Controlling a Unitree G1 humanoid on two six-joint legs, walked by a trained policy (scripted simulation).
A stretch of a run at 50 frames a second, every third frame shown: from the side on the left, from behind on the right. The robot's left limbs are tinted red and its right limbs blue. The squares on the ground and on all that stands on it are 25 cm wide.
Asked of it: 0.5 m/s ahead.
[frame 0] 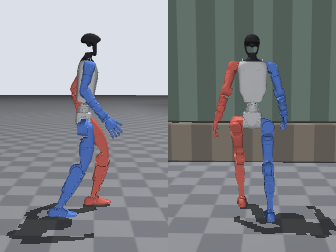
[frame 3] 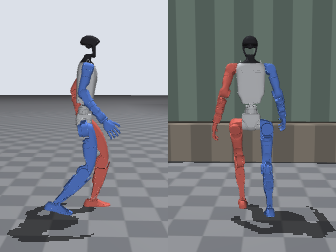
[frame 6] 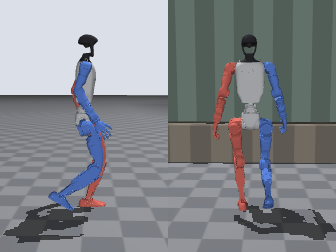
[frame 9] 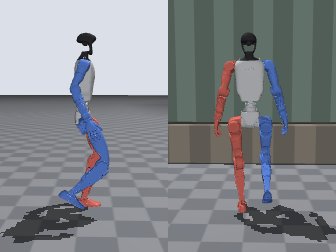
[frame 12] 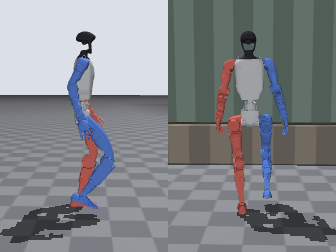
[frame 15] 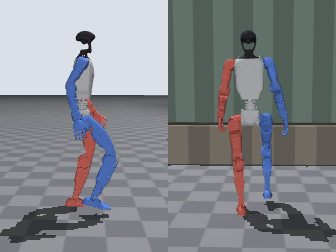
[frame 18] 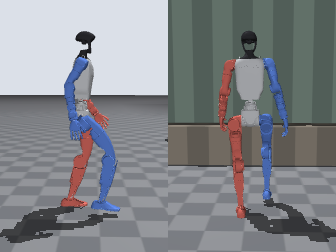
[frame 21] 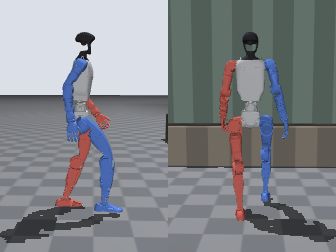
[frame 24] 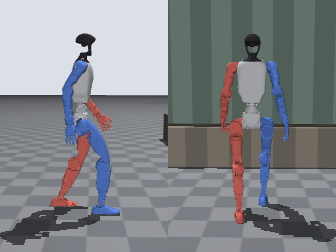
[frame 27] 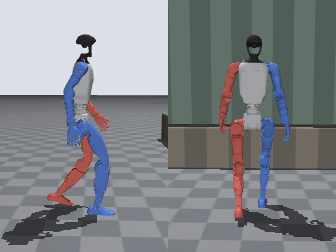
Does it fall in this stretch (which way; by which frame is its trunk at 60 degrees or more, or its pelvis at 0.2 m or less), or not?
no
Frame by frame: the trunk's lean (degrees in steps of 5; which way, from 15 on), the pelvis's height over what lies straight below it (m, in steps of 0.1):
0: 5, 0.8
3: 5, 0.7
6: 5, 0.8
9: 5, 0.8
12: 5, 0.8
15: 5, 0.8
18: 5, 0.8
21: 5, 0.8
24: 5, 0.8
27: 5, 0.8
